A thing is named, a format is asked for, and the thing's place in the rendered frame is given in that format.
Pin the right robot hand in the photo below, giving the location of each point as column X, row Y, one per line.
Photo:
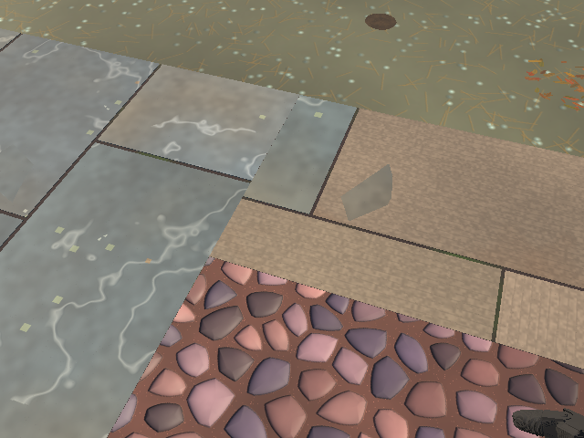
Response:
column 551, row 424

